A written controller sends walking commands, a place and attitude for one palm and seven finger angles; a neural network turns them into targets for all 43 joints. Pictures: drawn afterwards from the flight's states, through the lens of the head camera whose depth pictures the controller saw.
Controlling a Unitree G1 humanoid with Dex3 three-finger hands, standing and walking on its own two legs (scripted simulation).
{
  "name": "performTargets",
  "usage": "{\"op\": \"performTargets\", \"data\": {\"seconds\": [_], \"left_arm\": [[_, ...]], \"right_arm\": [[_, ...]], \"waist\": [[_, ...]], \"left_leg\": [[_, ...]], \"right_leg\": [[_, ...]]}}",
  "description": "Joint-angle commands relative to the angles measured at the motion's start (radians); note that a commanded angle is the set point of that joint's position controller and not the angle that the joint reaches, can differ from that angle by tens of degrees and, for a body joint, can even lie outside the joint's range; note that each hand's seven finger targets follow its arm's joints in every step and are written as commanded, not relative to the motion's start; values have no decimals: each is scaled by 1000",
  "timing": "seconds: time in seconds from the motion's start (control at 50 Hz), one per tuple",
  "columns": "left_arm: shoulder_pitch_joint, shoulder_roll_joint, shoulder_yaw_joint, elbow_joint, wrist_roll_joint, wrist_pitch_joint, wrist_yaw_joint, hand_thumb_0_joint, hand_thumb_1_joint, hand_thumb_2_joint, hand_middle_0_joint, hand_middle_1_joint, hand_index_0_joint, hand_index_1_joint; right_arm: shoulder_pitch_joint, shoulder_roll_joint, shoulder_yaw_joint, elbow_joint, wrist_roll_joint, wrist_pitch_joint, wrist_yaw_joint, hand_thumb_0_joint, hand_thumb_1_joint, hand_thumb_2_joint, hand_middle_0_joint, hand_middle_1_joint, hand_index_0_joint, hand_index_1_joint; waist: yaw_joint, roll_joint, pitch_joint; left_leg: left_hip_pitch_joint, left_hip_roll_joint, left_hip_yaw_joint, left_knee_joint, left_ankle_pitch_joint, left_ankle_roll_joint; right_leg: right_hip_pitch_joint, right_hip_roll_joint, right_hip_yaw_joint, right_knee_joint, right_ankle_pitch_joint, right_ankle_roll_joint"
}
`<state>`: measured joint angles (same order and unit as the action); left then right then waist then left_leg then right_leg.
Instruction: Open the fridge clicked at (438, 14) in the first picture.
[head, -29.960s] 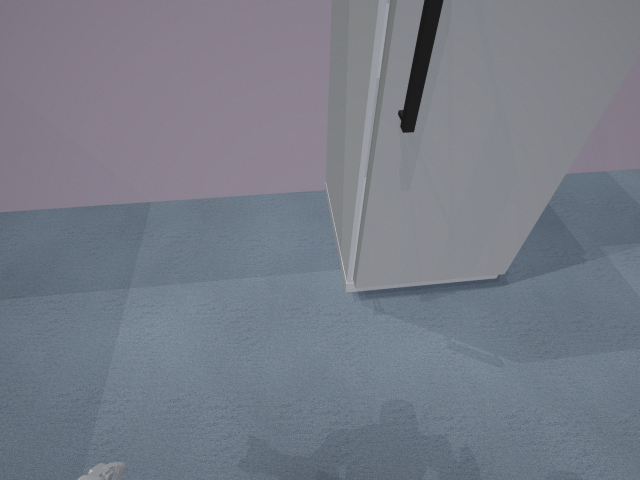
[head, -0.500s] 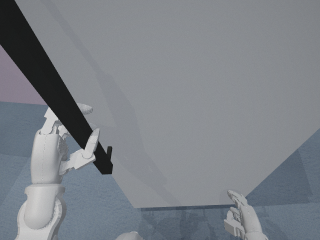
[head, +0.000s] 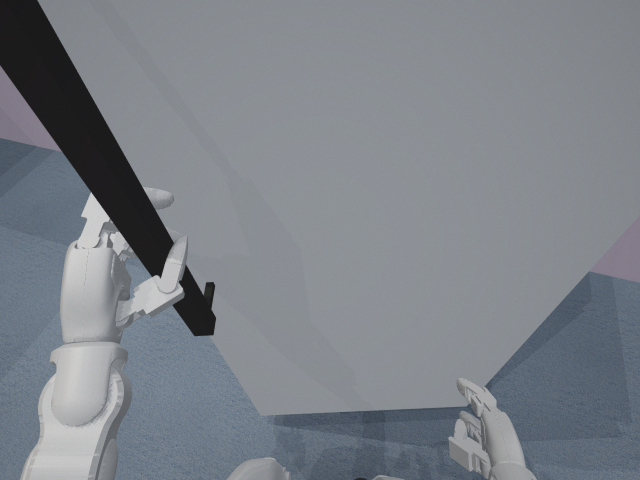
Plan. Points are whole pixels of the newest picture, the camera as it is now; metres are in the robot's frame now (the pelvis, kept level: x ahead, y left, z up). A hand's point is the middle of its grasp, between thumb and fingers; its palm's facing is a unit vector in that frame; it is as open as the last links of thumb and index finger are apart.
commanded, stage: walk backward, drawing the door open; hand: left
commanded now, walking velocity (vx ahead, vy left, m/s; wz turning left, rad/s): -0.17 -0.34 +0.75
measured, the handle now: (142, 195) +0.32 +0.16 +0.23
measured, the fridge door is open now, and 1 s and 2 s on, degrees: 21 61 81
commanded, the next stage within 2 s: stop walking and hold the door back in 1.38 s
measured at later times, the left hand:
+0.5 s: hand out of the picture +0.10 +0.07 +0.17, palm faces +0.49 -0.82 -0.29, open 7.3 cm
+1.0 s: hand out of the picture -0.02 -0.04 +0.17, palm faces +0.80 -0.52 -0.32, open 7.3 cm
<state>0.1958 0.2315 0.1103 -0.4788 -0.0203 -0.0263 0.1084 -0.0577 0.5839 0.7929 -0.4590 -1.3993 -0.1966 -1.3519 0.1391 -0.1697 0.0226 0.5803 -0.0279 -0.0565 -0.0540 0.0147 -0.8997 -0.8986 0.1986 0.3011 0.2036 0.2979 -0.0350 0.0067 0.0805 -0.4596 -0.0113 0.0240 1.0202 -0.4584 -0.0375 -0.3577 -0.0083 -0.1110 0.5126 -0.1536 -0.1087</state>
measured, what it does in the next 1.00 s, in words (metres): steps to the right, turning left: left foot, then right foot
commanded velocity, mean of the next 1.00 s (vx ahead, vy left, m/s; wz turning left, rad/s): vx -0.19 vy -0.30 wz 0.72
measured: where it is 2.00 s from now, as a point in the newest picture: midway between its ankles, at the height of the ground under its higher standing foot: outside the picture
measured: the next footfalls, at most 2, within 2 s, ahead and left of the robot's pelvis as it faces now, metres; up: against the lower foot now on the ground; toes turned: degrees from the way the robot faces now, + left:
left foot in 0.14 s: -0.05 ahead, +0.11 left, +0.00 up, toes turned +9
right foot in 0.42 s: +0.04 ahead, -0.24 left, +0.00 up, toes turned +16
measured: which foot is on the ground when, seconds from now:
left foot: up 0.00-0.12, down 0.14-0.42, up 0.44-0.64, down 0.66-0.94, up 0.96-1.00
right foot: down 0.00-0.14, up 0.16-0.40, down 0.42-0.64, up 0.66-0.94, down 0.96-1.00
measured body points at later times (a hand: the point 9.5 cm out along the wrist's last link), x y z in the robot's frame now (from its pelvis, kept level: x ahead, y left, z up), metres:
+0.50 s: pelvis -0.09 -0.17 -0.01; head -0.05 -0.17 +0.43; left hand +0.07 +0.11 +0.19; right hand +0.15 -0.31 -0.12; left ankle -0.13 +0.01 -0.67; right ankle +0.01 -0.26 -0.74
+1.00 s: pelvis -0.09 -0.36 -0.01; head -0.06 -0.33 +0.44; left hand -0.07 -0.02 +0.19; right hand +0.18 -0.39 -0.11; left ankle -0.16 -0.17 -0.69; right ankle +0.03 -0.45 -0.74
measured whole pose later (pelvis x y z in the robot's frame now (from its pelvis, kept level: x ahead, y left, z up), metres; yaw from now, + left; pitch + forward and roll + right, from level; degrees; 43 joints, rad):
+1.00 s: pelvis -0.09 -0.36 -0.01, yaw +41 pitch -2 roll -1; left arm 0.22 0.30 0.22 -0.53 -0.02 -0.07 0.08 -0.10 0.53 0.80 -0.46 -1.40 -0.22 -1.34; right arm 0.16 -0.15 0.01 0.62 -0.01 -0.13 -0.05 0.01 -0.90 -0.90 0.20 0.30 0.21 0.30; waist 0.01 0.03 0.11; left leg -0.54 0.08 -0.12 0.98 -0.47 -0.04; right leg -0.29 -0.04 -0.03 0.58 -0.24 0.01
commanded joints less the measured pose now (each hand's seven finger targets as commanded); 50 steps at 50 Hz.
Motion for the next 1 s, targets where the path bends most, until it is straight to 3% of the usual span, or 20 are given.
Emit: {"op": "performTargets", "data": {"seconds": [0.0,0.08,0.12,0.14,0.24,0.34,0.36,0.4,0.42,0.46,0.58,0.6,0.64,0.68,0.78,0.86,0.88,0.92,0.94,0.98], "left_arm": [[-160,126,101,-379,22,-140,12,0,900,900,-450,-1400,-450,-1400],[-184,102,36,-377,18,-144,-1,0,900,900,-450,-1400,-450,-1400],[-212,107,-5,-353,27,-167,-8,0,900,900,-450,-1400,-450,-1400],[-235,109,0,-385,39,-186,-16,0,900,900,-450,-1400,-450,-1400],[-193,66,-4,-321,43,-186,-27,0,900,900,-450,-1400,-450,-1400],[-166,101,54,-330,26,-184,-18,0,900,900,-450,-1400,-450,-1400],[-169,140,90,-348,32,-190,-15,0,900,900,-450,-1400,-450,-1400],[-172,260,210,-427,38,-185,-9,0,900,900,-450,-1400,-450,-1400],[-131,245,230,-385,32,-172,-9,0,900,900,-450,-1400,-450,-1400],[-139,205,199,-428,21,-176,-34,0,900,900,-450,-1400,-450,-1400],[-144,129,118,-382,7,-140,-36,0,900,900,-450,-1400,-450,-1400],[-176,120,89,-387,8,-142,-40,0,900,900,-450,-1400,-450,-1400],[-176,113,56,-363,26,-177,-51,0,900,900,-450,-1400,-450,-1400],[-309,193,119,-493,46,-221,-64,0,900,900,-450,-1400,-450,-1400],[-171,112,93,-325,33,-174,-40,0,900,900,-450,-1400,-450,-1400],[-148,151,149,-302,21,-177,-19,0,900,900,-450,-1400,-450,-1400],[-141,180,168,-308,23,-177,-19,0,900,900,-450,-1400,-450,-1400],[-113,293,256,-338,27,-167,-9,0,900,900,-450,-1400,-450,-1400],[-165,365,330,-418,27,-168,11,0,900,900,-450,-1400,-450,-1400],[-136,298,311,-411,1,-170,-11,0,900,900,-450,-1400,-450,-1400]], "right_arm": [[-35,-54,-16,-185,-13,-67,-30,0,-900,-900,200,300,200,300],[82,-89,-37,-179,-11,-93,-31,0,-900,-900,200,300,200,300],[46,-148,-69,-221,-14,-106,-27,0,-900,-900,200,300,200,300],[25,-128,-68,-201,-21,-114,-21,0,-900,-900,200,300,200,300],[-33,-141,-91,-109,10,-150,-10,0,-900,-900,200,300,200,300],[-82,-125,-88,-116,25,-147,-9,0,-900,-900,200,300,200,300],[-67,-104,-86,-101,25,-143,-7,0,-900,-900,200,300,200,300],[-102,-42,-82,-103,27,-135,-11,0,-900,-900,200,300,200,300],[-104,-53,-86,-99,19,-133,-11,0,-900,-900,200,300,200,300],[-99,-51,-87,-117,16,-117,-24,0,-900,-900,200,300,200,300],[17,-65,-61,-138,-3,-125,-52,0,-900,-900,200,300,200,300],[60,-79,-66,-138,-4,-135,-53,0,-900,-900,200,300,200,300],[20,-144,-78,-174,-19,-146,-48,0,-900,-900,200,300,200,300],[-21,-138,-96,-148,-4,-152,-34,0,-900,-900,200,300,200,300],[-25,-145,-95,-105,15,-142,-17,0,-900,-900,200,300,200,300],[-52,-133,-83,-132,18,-135,-18,0,-900,-900,200,300,200,300],[-44,-111,-80,-132,19,-134,-18,0,-900,-900,200,300,200,300],[-83,-55,-67,-132,30,-134,-16,0,-900,-900,200,300,200,300],[-73,-38,-43,-134,9,-133,-9,0,-900,-900,200,300,200,300],[-83,-63,-73,-137,28,-124,-19,0,-900,-900,200,300,200,300]], "waist": [[58,-154,-349],[-2,20,-372],[12,341,-251],[17,262,-242],[27,213,-147],[36,250,-174],[38,115,-199],[68,-358,-220],[89,-293,-280],[54,-206,-261],[23,-89,-243],[-9,4,-246],[13,339,-172],[-10,211,-194],[28,283,-195],[48,292,-210],[54,132,-236],[81,-295,-210],[64,-244,-234],[54,-261,-250]], "left_leg": [[97,14,57,-174,-55,30],[337,52,28,-616,164,54],[473,498,-604,-800,602,231],[442,553,-658,-780,761,285],[290,327,-275,-677,620,161],[3,221,-259,-681,75,123],[36,134,-194,-548,43,85],[-95,-35,18,151,-158,3],[-82,0,-42,341,-173,18],[-82,48,13,362,-103,-2],[264,47,109,-349,-21,24],[393,86,38,-528,82,41],[479,576,-718,-836,504,207],[381,500,-630,-821,298,210],[218,284,-229,-781,140,108],[59,214,-180,-740,-15,89],[67,128,-117,-573,-2,55],[-82,-38,3,134,-159,-11],[-178,-2,-28,315,-169,0],[-144,37,-12,404,-108,-12]], "right_leg": [[228,-285,170,-213,168,-78],[113,-192,80,-28,46,22],[-289,-14,52,424,-313,156],[-313,-12,152,611,-313,143],[-152,-22,143,473,-198,156],[308,44,55,34,-172,166],[317,1,68,-127,-123,149],[194,-341,342,-247,25,-42],[153,-407,364,-242,-31,-93],[192,-329,215,-166,43,-97],[27,-248,45,-57,-11,-28],[-100,-215,26,122,-68,6],[-408,-29,84,562,-415,163],[-332,-32,219,698,-277,167],[-14,3,108,387,-187,163],[308,80,1,26,-233,146],[339,32,29,-133,-165,130],[176,-325,358,-252,32,-58],[184,-396,365,-188,256,-101],[217,-345,250,-153,216,-105]]}}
